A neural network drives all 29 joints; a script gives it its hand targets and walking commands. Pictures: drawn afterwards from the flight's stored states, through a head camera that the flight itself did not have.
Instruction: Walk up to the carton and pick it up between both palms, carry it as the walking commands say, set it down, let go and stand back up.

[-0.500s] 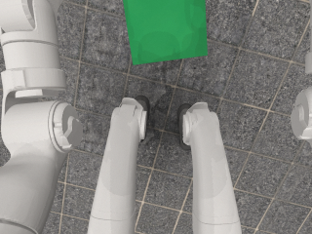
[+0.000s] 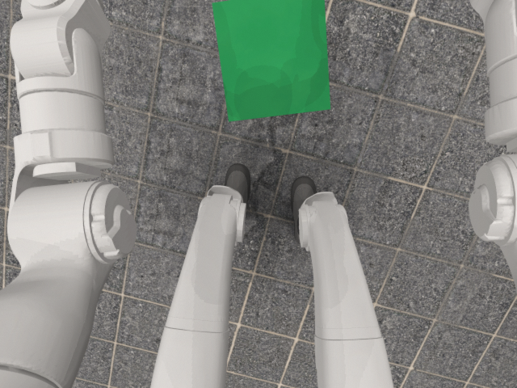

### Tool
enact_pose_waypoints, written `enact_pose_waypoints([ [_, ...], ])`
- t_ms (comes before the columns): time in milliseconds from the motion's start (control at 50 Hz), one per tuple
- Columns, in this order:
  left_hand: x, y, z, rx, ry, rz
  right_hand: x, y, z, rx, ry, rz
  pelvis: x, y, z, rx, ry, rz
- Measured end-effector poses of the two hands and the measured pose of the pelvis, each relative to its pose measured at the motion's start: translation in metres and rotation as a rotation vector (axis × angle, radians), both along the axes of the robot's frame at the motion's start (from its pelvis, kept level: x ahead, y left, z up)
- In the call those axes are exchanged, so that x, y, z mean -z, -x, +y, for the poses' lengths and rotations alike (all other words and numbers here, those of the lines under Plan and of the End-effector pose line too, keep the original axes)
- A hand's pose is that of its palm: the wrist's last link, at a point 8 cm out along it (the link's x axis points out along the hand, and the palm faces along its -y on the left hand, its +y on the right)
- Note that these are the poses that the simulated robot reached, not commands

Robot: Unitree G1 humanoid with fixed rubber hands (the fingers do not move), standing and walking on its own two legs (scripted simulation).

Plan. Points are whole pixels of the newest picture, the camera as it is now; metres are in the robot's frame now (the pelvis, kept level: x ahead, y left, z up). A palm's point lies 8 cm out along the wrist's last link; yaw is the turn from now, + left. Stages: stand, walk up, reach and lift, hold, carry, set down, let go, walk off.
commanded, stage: let go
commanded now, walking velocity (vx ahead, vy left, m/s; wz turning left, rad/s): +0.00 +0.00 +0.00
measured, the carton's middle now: (273, 66) +0.49 +0.03 -0.53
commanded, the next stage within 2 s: stand in 1.36 s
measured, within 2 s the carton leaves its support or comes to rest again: neither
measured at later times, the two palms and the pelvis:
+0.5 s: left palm out of the picture +0.32 +0.27 +0.01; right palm out of the picture +0.35 -0.19 +0.00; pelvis +0.03 +0.01 +0.07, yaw +0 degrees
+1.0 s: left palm out of the picture +0.24 +0.26 +0.05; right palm out of the picture +0.25 -0.21 +0.03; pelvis +0.09 +0.00 +0.11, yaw +1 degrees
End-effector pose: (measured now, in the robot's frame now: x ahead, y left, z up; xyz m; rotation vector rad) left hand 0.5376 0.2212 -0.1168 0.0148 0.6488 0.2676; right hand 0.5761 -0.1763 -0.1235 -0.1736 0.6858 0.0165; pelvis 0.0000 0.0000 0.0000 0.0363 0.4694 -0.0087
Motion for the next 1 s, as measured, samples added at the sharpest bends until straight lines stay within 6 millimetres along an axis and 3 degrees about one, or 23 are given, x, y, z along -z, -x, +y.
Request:
enact_pose_waypoints([
  [100,-0.003,0.034,0.018,0.034,-0.031,0.014,0.017,0.043,0.017,-0.018,0.013,0.046,-0.008,-0.007,0.002,0.001,0.004,-0.019],
  [180,-0.016,0.072,0.024,0.096,-0.052,0.067,0.010,0.090,0.025,-0.005,0.022,0.102,-0.018,-0.010,0.004,0.000,0.010,-0.068],
  [360,-0.070,0.144,0.029,0.181,-0.051,0.139,-0.068,0.158,0.006,0.021,0.088,0.056,-0.042,-0.009,0.009,0.001,0.026,-0.226],
  [520,-0.133,0.224,0.054,0.124,-0.056,0.151,-0.128,0.229,-0.014,0.064,0.054,0.081,-0.073,-0.036,0.010,-0.007,0.034,-0.253],
  [620,-0.153,0.245,0.052,0.125,-0.037,0.112,-0.144,0.253,-0.017,0.052,0.033,0.077,-0.086,-0.045,0.008,-0.010,0.034,-0.336],
  [740,-0.154,0.273,0.039,0.124,0.001,0.135,-0.147,0.284,-0.021,0.058,0.024,0.108,-0.098,-0.059,0.007,-0.013,0.033,-0.420],
  [840,-0.157,0.297,0.040,0.119,-0.012,0.170,-0.148,0.312,-0.029,0.078,0.027,0.151,-0.106,-0.076,0.006,-0.016,0.031,-0.470],
  [1000,-0.169,0.294,0.037,0.121,-0.022,0.139,-0.156,0.322,-0.036,0.082,0.021,0.144,-0.111,-0.091,0.003,-0.018,0.027,-0.510],
])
